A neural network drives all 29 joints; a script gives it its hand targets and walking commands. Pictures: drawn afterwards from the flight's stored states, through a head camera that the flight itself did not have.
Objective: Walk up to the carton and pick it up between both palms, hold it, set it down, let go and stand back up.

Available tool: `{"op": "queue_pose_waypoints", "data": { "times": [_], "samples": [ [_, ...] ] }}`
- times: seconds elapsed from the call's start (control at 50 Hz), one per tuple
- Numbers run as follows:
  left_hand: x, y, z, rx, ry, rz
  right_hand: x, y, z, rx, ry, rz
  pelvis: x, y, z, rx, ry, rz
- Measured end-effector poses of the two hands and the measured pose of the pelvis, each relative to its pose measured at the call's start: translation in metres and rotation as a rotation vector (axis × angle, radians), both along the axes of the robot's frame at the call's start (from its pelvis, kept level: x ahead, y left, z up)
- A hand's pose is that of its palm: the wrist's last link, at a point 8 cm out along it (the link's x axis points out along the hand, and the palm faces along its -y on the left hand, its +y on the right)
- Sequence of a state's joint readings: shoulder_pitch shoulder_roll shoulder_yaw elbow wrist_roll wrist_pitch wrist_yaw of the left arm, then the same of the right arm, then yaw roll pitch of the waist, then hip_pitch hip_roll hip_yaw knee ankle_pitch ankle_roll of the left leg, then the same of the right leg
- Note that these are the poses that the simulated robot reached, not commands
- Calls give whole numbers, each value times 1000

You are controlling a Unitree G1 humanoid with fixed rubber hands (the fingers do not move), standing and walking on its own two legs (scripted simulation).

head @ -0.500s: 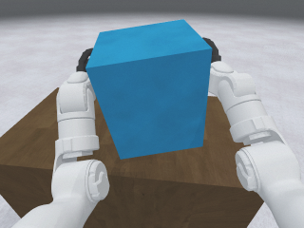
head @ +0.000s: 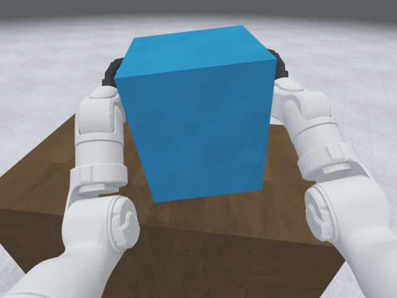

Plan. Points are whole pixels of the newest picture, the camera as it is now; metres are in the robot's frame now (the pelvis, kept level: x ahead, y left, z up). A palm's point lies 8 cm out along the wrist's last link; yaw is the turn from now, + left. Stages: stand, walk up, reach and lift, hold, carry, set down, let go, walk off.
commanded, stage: hold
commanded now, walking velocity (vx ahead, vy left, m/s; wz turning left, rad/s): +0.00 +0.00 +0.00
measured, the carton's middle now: (198, 113) +0.37 +0.00 +0.26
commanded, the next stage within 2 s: none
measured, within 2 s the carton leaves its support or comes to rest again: neither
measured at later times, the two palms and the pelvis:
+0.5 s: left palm (110, 96) +0.38 +0.16 +0.29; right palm (273, 87) +0.38 -0.14 +0.31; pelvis +0.01 +0.00 +0.00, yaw +0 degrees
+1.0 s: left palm (113, 94) +0.38 +0.16 +0.30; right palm (276, 85) +0.38 -0.15 +0.31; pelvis +0.01 +0.00 +0.00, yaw +0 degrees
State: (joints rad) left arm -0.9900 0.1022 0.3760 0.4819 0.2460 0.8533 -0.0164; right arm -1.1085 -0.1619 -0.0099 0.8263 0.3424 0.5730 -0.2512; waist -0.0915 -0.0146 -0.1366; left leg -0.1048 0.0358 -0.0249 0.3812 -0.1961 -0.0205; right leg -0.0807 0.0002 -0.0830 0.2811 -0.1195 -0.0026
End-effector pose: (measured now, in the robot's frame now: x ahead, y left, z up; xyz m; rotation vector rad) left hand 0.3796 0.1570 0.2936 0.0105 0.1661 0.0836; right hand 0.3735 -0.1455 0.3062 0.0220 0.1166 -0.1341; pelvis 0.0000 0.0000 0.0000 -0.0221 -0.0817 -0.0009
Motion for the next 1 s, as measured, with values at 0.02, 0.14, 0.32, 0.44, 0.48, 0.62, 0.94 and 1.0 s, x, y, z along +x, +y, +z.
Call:
{"op": "queue_pose_waypoints", "data": {
  "times": [0.02,0.14,0.32,0.44,0.48,0.62,0.94,1.0],
  "samples": [
    [1,0,1,2,-4,0,1,0,0,0,-3,1,0,0,0,0,2,0],
    [4,-1,1,6,-6,5,5,-1,-2,5,-3,5,2,-1,0,-1,1,2],
    [1,2,-3,-8,-18,9,4,2,-3,2,-13,8,6,-1,0,-4,-10,5],
    [2,5,-1,-6,-25,11,5,5,-1,8,-18,9,8,0,0,-5,-7,6],
    [1,5,1,-2,-31,11,4,5,1,9,-23,10,9,1,0,-6,-9,8],
    [2,4,0,0,-24,5,3,4,0,10,-14,4,11,3,0,-7,-19,6],
    [3,-1,4,15,-11,11,6,-1,3,5,3,10,9,2,0,-5,-11,-6],
    [3,-1,5,13,-10,11,6,-1,4,2,4,10,9,1,0,-5,-11,-2]
  ]
}}
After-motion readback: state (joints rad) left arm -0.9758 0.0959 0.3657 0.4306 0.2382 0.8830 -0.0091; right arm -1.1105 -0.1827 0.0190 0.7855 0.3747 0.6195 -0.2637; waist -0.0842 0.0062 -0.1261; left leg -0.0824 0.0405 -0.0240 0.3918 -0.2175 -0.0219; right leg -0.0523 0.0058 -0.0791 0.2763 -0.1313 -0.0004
